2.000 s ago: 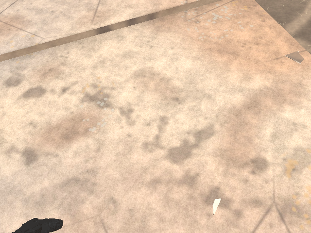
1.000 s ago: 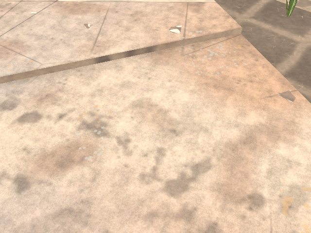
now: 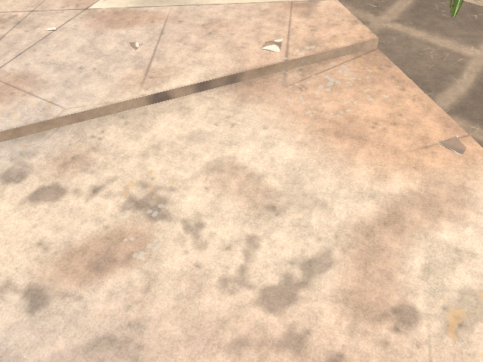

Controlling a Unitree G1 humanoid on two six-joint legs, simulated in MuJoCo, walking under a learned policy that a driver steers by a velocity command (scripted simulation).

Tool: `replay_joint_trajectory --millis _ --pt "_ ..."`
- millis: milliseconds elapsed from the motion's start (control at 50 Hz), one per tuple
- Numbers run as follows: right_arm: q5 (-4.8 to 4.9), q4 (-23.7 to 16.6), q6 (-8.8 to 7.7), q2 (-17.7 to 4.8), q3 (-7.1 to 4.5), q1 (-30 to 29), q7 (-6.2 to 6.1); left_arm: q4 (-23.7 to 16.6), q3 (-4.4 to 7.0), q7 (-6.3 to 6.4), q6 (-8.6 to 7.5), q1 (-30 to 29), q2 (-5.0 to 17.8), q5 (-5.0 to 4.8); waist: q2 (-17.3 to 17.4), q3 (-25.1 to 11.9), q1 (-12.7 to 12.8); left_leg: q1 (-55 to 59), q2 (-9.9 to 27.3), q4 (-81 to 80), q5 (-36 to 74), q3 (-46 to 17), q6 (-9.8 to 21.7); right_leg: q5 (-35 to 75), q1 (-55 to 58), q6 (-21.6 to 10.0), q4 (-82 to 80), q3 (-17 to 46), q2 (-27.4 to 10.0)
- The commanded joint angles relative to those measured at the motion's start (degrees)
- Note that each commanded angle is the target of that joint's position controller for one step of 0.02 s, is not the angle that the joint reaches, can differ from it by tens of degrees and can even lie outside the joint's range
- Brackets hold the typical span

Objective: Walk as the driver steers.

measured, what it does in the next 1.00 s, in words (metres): lifts its left foot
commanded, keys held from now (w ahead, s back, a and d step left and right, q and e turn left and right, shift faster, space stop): shift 0.78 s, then w+shift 0.22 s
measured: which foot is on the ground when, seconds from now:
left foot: down 0.00-0.84, up 0.86-1.00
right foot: down 0.00-1.00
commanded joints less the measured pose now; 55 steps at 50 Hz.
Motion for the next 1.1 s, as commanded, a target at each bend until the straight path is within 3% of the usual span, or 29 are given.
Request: replay_joint_trajectory --millis 20,60,100,200,400,780,800,820,840,860,880,900,920,960,1000,1020,1040,1060,1080,1100 --pt "0.28 -0.97 0.31 -5.50 -0.71 3.65 -0.82 -1.50 1.41 -0.38 -0.52 1.11 8.66 -0.21 -4.67 0.47 0.44 -5.41 1.04 -2.07 14.25 -0.93 -0.44 33.04 7.85 -4.01 -5.64 7.92 -5.70" --pt "0.36 -0.72 0.71 -5.00 -0.44 4.40 -0.71 -0.88 1.68 -0.64 -0.87 2.91 8.36 -0.50 -3.91 -2.99 0.88 -4.13 1.79 -1.72 18.17 -1.41 -0.48 43.35 11.60 -3.66 -4.29 7.44 -5.80" --pt "0.55 -0.58 1.09 -4.24 -0.27 4.13 -0.60 -0.59 1.54 -0.62 -0.43 2.95 6.89 -0.55 -4.08 -4.02 0.96 -3.19 2.13 -2.14 17.85 -1.43 -0.61 44.80 12.79 -3.73 -4.06 7.03 -5.71" --pt "0.45 -0.06 1.65 -4.45 -0.62 2.67 -0.82 -1.36 2.11 -0.39 0.41 0.24 7.18 -0.47 -1.88 -1.73 0.81 -1.43 2.30 -4.00 18.13 -1.11 -0.51 36.47 9.69 -3.43 -5.72 5.57 -4.03" --pt "0.26 1.09 1.20 -4.40 -1.23 1.37 -1.13 -2.01 2.53 0.33 1.29 -1.43 6.53 -0.19 -1.28 1.04 0.95 -2.54 2.61 -5.95 14.32 -0.80 -0.43 23.17 7.27 -2.98 -7.83 4.27 -2.53" --pt "0.06 2.86 -0.21 -2.32 -1.30 4.70 -1.17 -2.95 2.29 0.76 1.76 -1.29 5.68 -0.13 -1.17 3.32 1.08 -6.05 2.31 -6.42 8.05 -0.47 -0.15 8.66 3.98 -2.56 -9.65 4.32 -2.11" --pt "0.44 3.65 -0.11 -1.98 -1.40 6.51 -1.29 -2.19 2.60 0.90 1.91 0.73 6.30 -0.43 -2.02 0.61 1.26 -5.69 0.43 -3.98 -2.46 1.79 0.56 -5.97 4.87 -3.37 -9.83 3.82 -1.18" --pt "0.93 2.99 -0.15 -2.54 -1.73 6.26 -1.40 -1.87 3.35 0.94 1.96 2.73 8.06 -1.29 -3.47 1.73 1.83 -9.00 -0.48 -0.19 -13.86 2.69 1.88 -23.87 3.20 -4.88 -10.76 5.92 -2.21" --pt "1.09 1.36 -0.63 -2.88 -1.91 4.17 -1.31 -1.80 3.91 0.79 1.47 5.29 9.54 -1.76 -6.06 4.95 3.16 -16.09 -0.12 4.69 -20.44 2.47 2.90 -36.43 2.03 -7.29 -14.20 12.73 -6.84" --pt "1.52 -0.96 -1.69 -0.48 -1.35 0.93 -0.90 -2.20 4.44 0.52 0.37 7.16 11.22 -1.96 -11.10 6.86 4.18 -20.34 -0.24 12.85 -14.19 4.44 2.99 -41.22 2.15 -10.93 -20.31 23.80 -14.16" --pt "1.68 -2.87 -2.73 -0.02 -1.24 -2.41 -0.15 -2.97 4.92 0.50 -0.86 6.61 12.48 -1.61 -12.92 7.96 4.28 -21.47 2.28 22.13 -7.73 1.79 3.52 -37.12 -0.93 -14.13 -25.76 33.14 -20.48" --pt "1.71 -4.17 -3.56 -1.91 -1.93 -4.63 0.51 -4.31 4.60 0.40 -2.22 4.79 11.33 -0.37 -9.73 7.48 3.64 -24.75 4.80 30.72 -8.84 -1.97 4.41 -30.13 -1.22 -14.61 -26.96 35.71 -23.00" --pt "1.72 -4.60 -4.25 -1.98 -2.28 -3.82 0.94 -6.32 3.97 0.10 -3.37 0.62 9.71 -0.18 -7.20 5.11 1.25 -26.41 6.73 34.93 -7.37 -4.12 5.37 -24.81 -0.52 -13.01 -25.15 33.05 -22.16" --pt "1.53 -4.29 -5.14 -1.89 -2.69 -0.19 1.20 -9.23 3.37 -0.24 -3.92 -3.79 8.35 -1.71 -6.82 1.45 -1.31 -23.30 7.77 27.56 -4.45 -3.06 5.36 -18.06 -0.83 -9.02 -24.68 22.25 -17.34" --pt "1.74 -3.61 -5.58 -0.93 -2.81 1.23 0.89 -9.99 3.81 0.00 -3.52 -4.49 10.72 -2.10 -8.84 0.51 -2.47 -12.32 4.90 15.58 -2.99 1.64 4.10 -13.99 -6.27 -7.27 -24.34 12.83 -11.83" --pt "-2.70 -4.35 -3.55 0.44 -2.32 2.49 3.17 -8.23 4.30 -0.86 -2.15 -2.37 11.46 2.47 -7.48 0.27 -3.04 -6.27 1.12 8.57 -5.50 6.13 3.47 -16.18 -8.74 -8.65 -22.34 9.50 -9.52" --pt "-2.57 -3.07 -2.51 1.30 -2.55 7.05 3.40 -8.55 4.65 -1.04 -1.24 -3.95 11.41 2.90 -4.63 1.77 -5.76 -0.01 -0.96 2.67 1.34 10.75 2.60 -18.94 -12.67 -9.10 -17.75 7.08 -8.10" --pt "-2.05 -0.94 -1.94 1.44 -2.60 12.83 3.08 -9.70 4.70 -1.09 -0.63 -6.33 10.78 2.54 -0.96 2.68 -7.82 6.63 -2.97 -1.04 3.48 13.69 2.17 -22.16 -18.40 -8.81 -11.76 5.30 -6.65" --pt "-2.18 1.08 -2.36 0.88 -2.62 18.95 2.69 -11.03 3.79 -1.22 -0.52 -8.62 7.23 2.91 5.51 2.54 -9.86 15.07 -0.34 -2.80 -0.87 8.27 2.40 -20.80 -27.19 -7.56 2.37 2.00 -3.11" --pt "-3.63 0.72 -3.27 -2.52 -2.58 23.39 2.28 -14.36 1.44 -1.40 -1.26 -13.93 -0.52 3.18 17.86 1.83 -12.13 15.27 14.30 -8.50 -16.86 -14.66 4.06 -16.58 -37.90 -5.22 28.28 0.07 3.11"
